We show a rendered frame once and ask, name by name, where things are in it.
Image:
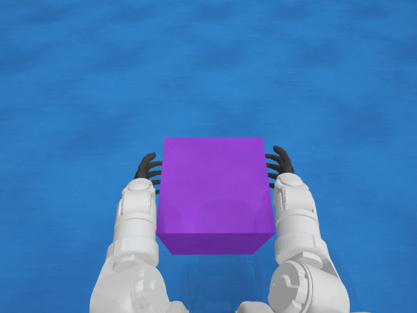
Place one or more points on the left robot hand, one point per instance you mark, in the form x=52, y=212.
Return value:
x=145, y=166

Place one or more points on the robot right upper arm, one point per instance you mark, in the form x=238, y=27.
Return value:
x=297, y=287

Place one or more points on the robot left forearm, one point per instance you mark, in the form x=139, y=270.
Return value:
x=134, y=239

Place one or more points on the right robot hand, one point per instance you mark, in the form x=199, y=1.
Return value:
x=283, y=161

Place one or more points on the robot left upper arm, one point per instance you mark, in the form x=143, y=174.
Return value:
x=138, y=289

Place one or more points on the carton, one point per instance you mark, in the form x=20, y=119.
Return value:
x=214, y=196

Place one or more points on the robot right forearm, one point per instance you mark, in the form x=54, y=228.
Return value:
x=298, y=234

